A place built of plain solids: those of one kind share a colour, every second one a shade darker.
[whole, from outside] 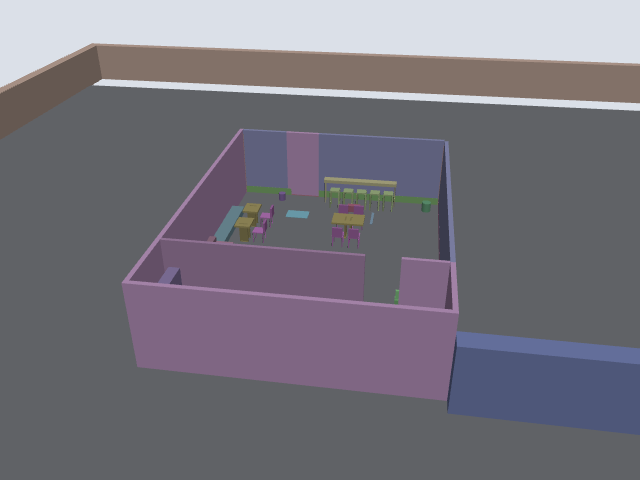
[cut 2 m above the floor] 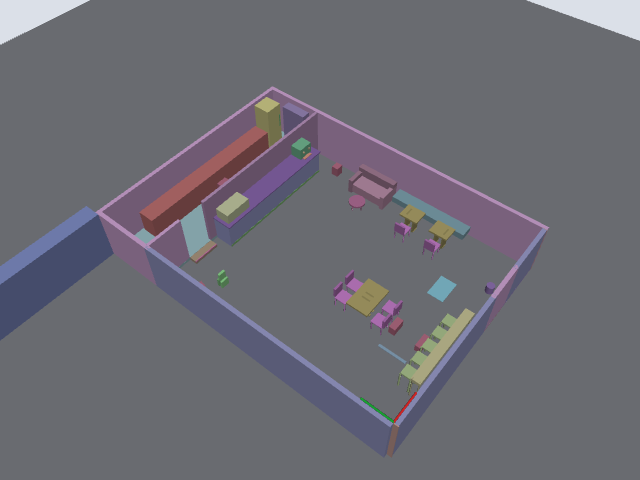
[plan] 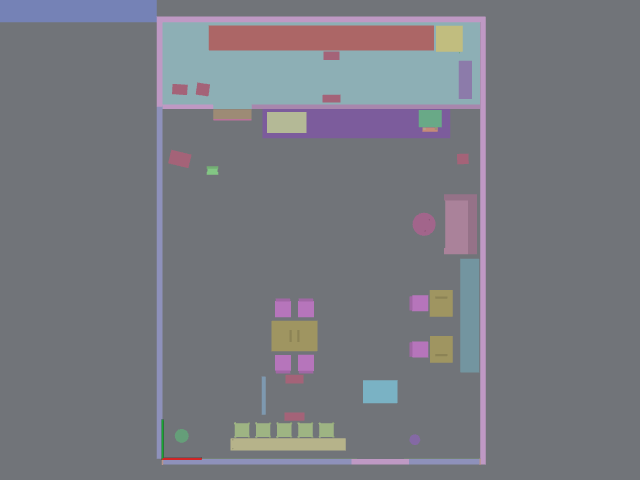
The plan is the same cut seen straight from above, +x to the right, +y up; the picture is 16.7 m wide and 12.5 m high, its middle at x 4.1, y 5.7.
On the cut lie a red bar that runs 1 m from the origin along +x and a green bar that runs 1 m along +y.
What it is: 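A corner cafe of the 2010s to 2020s; 8.3 x 11.4 m, ceiling 2.8 m, a street door 0.95 x 2.1 m in the glazed front; tables 0.75 m, chairs 0.45 m, bar tops 1.06 m, a counter 1.0 m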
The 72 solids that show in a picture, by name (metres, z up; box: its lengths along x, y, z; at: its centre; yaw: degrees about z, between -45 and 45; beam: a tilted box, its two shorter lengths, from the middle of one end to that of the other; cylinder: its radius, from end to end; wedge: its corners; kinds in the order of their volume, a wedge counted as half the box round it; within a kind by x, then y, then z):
{
 "street_hedge_1": {"box": [38.27, 0.6, 2.25], "at": [4.13, -16.3, 1.07]},
 "street_hedge_2": {"box": [0.6, 16.6, 2.25], "at": [22.97, -8.3, 1.07]},
 "street_hedge_back_1": {"box": [14.85, 0.6, 2.25], "at": [-7.58, 11.67, 1.07]},
 "wall_1": {"box": [0.15, 2.5, 2.89], "at": [-0.07, 10.27, 1.4]},
 "wall_2": {"box": [1.32, 0.12, 2.89], "at": [0.66, 9.17, 1.4]},
 "wall_3": {"box": [8.57, 0.15, 2.89], "at": [4.13, 11.45, 1.4]},
 "wall_4": {"box": [5.95, 0.12, 2.89], "at": [5.29, 9.17, 1.4]},
 "wall_5": {"box": [1.5, 0.15, 2.89], "at": [5.67, -0.07, 1.4]},
 "wall_6": {"box": [0.15, 11.67, 2.89], "at": [8.35, 5.68, 1.4]},
 "window_wall_1": {"box": [0.15, 9.17, 2.89], "at": [-0.07, 4.58, 1.4]},
 "window_wall_2": {"box": [5.07, 0.15, 2.89], "at": [2.54, -0.07, 1.4]},
 "window_wall_3": {"box": [2.0, 0.15, 2.89], "at": [7.27, -0.07, 1.4]},
 "back_worktop_1": {"box": [5.87, 0.65, 0.95], "at": [4.13, 10.96, 0.55]},
 "counter_1": {"box": [4.85, 0.7, 1.05], "at": [5.04, 8.76, 0.47]},
 "zone_back_1": {"box": [8.27, 2.26, 0.17], "at": [4.13, 10.24, 0.04]},
 "back_fridge_1": {"box": [0.7, 0.68, 1.9], "at": [7.47, 10.94, 1.02]},
 "sofa_1": {"box": [0.65, 1.24, 0.37], "at": [7.68, 6.11, 0.24]},
 "sofa_2": {"box": [0.86, 0.16, 0.65], "at": [7.76, 5.41, 0.28]},
 "sofa_3": {"box": [0.86, 0.16, 0.65], "at": [7.76, 6.81, 0.28]},
 "sofa_4": {"box": [0.24, 1.56, 0.83], "at": [8.07, 6.11, 0.36]},
 "shelf_1": {"box": [0.35, 1.0, 1.95], "at": [7.88, 9.87, 1.04]},
 "bench_upholstered_1": {"box": [0.5, 2.96, 0.25], "at": [8.0, 3.73, 0.33]},
 "box_cardboard_1": {"box": [0.54, 0.36, 0.45], "at": [0.45, 7.81, 0.17], "yaw": -13.7},
 "box_cardboard_2": {"box": [0.4, 0.27, 0.38], "at": [0.45, 9.62, 0.26], "yaw": -3.7},
 "box_cardboard_3": {"box": [0.34, 0.32, 0.42], "at": [1.05, 9.62, 0.28], "yaw": -8.3},
 "box_cardboard_4": {"box": [0.53, 0.22, 0.33], "at": [3.44, 1.1, 0.11]},
 "box_cardboard_5": {"box": [0.47, 0.23, 0.36], "at": [3.44, 2.08, 0.13]},
 "box_cardboard_6": {"box": [0.47, 0.2, 0.38], "at": [4.4, 9.38, 0.26]},
 "box_cardboard_7": {"box": [0.42, 0.23, 0.44], "at": [4.4, 10.5, 0.29]},
 "box_cardboard_8": {"box": [0.3, 0.27, 0.44], "at": [7.82, 7.81, 0.17], "yaw": 1.2},
 "display_1": {"box": [1.03, 0.55, 0.4], "at": [3.23, 8.76, 1.24]},
 "meeting_table_1": {"box": [1.2, 0.8, 0.07], "at": [3.44, 3.2, 0.71]},
 "meeting_table_2": {"box": [0.32, 0.06, 0.8], "at": [7.26, 2.7, 0.35]},
 "meeting_table_3": {"box": [0.6, 0.7, 0.07], "at": [7.26, 2.85, 0.71]},
 "meeting_table_4": {"box": [0.32, 0.06, 0.8], "at": [7.26, 3.0, 0.35]},
 "meeting_table_5": {"box": [0.6, 0.7, 0.07], "at": [7.26, 4.05, 0.71]},
 "meeting_table_6": {"box": [0.32, 0.06, 0.8], "at": [7.26, 4.2, 0.35]},
 "stallriser_side_1": {"box": [0.05, 9.17, 0.35], "at": [-0.02, 4.58, 0.12]},
 "counter_top_1": {"box": [4.89, 0.78, 0.04], "at": [5.04, 8.74, 1.02]},
 "stallriser_1": {"box": [5.07, 0.05, 0.35], "at": [2.54, -0.02, 0.12]},
 "stallriser_2": {"box": [2.0, 0.05, 0.35], "at": [7.27, -0.02, 0.12]},
 "console_table_1": {"box": [3.0, 0.32, 0.13], "at": [3.27, 0.38, 0.99]},
 "coffee_machine_1": {"box": [0.6, 0.45, 0.45], "at": [6.97, 8.86, 1.26]},
 "side_chair_1": {"box": [0.38, 0.08, 0.38], "at": [3.13, 2.26, 0.65]},
 "side_chair_2": {"box": [0.42, 0.42, 0.04], "at": [3.13, 2.5, 0.43]},
 "side_chair_3": {"box": [0.42, 0.42, 0.04], "at": [3.13, 3.9, 0.43]},
 "side_chair_4": {"box": [0.38, 0.08, 0.38], "at": [3.13, 4.14, 0.65]},
 "side_chair_5": {"box": [0.38, 0.08, 0.38], "at": [3.73, 2.26, 0.65]},
 "side_chair_6": {"box": [0.42, 0.42, 0.04], "at": [3.73, 2.5, 0.43]},
 "side_chair_7": {"box": [0.42, 0.42, 0.04], "at": [3.73, 3.9, 0.43]},
 "side_chair_8": {"box": [0.38, 0.08, 0.38], "at": [3.73, 4.14, 0.65]},
 "side_chair_9": {"box": [0.08, 0.38, 0.38], "at": [6.47, 2.85, 0.65]},
 "side_chair_10": {"box": [0.08, 0.38, 0.38], "at": [6.47, 4.05, 0.65]},
 "side_chair_11": {"box": [0.42, 0.42, 0.04], "at": [6.71, 2.85, 0.43]},
 "side_chair_12": {"box": [0.42, 0.42, 0.04], "at": [6.71, 4.05, 0.43]},
 "back_step_1": {"box": [1.0, 0.3, 0.17], "at": [1.82, 8.96, 0.04]},
 "bar_stool_1": {"box": [0.38, 0.36, 0.06], "at": [2.07, 0.75, 0.73]},
 "bar_stool_2": {"box": [0.38, 0.36, 0.06], "at": [2.62, 0.75, 0.73]},
 "bar_stool_3": {"box": [0.38, 0.36, 0.06], "at": [3.17, 0.75, 0.73]},
 "bar_stool_4": {"box": [0.38, 0.36, 0.06], "at": [3.72, 0.75, 0.73]},
 "bar_stool_5": {"box": [0.38, 0.36, 0.06], "at": [4.27, 0.75, 0.73]},
 "plant_pot_1": {"cylinder": 0.18, "from": [0.5, 0.6, 0.0], "to": [0.5, 0.6, 0.38]},
 "door_mat_1": {"box": [0.9, 0.6, 0.07], "at": [5.67, 1.75, -0.02]},
 "coffee_table_1": {"cylinder": 0.3, "from": [6.81, 6.11, 0.33], "to": [6.81, 6.11, 0.4]},
 "bin_waste_1": {"cylinder": 0.14, "from": [6.57, 0.5, 0.0], "to": [6.57, 0.5, 0.31]},
 "front_corner_1": {"box": [0.04, 0.17, 2.74], "at": [0.0, -0.07, 1.32]},
 "wet_floor_sign_1": {"box": [0.3, 0.08, 0.36], "at": [1.3, 7.44, 0.13]},
 "wet_floor_sign_2": {"box": [0.26, 0.09, 0.31], "at": [1.3, 7.51, 0.47]},
 "counter_kick_1": {"box": [4.85, 0.012, 0.15], "at": [5.04, 8.4, 0.03]},
 "cable_protector_1": {"box": [0.1, 1.0, 0.07], "at": [2.63, 1.65, -0.01]},
 "back_nose_1": {"box": [1.0, 0.04, 0.05], "at": [1.82, 8.83, 0.1]},
 "coffee_machine_drip_1": {"box": [0.4, 0.12, 0.03], "at": [6.97, 8.57, 1.05]}
}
